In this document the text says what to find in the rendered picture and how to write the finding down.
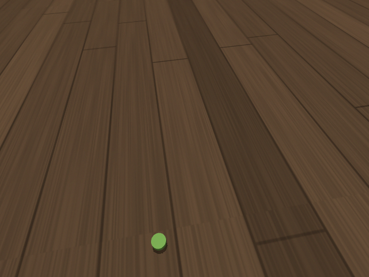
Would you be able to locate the tin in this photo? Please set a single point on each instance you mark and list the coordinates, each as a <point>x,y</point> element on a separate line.
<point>159,241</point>

